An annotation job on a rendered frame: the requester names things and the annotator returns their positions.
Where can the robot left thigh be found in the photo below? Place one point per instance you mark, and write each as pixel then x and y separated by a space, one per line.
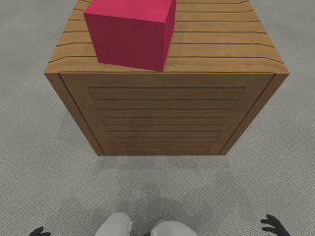
pixel 118 224

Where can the robot left hand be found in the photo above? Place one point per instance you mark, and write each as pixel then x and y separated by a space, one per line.
pixel 37 232

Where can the robot thigh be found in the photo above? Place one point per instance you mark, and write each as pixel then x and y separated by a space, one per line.
pixel 118 224
pixel 172 228

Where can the carton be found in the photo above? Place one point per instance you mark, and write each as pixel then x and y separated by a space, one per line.
pixel 131 33

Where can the pedestal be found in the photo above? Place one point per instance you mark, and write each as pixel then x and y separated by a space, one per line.
pixel 220 70

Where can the robot right hand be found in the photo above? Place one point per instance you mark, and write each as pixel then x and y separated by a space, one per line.
pixel 279 229

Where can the robot right thigh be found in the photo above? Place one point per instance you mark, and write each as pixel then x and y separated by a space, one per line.
pixel 172 228

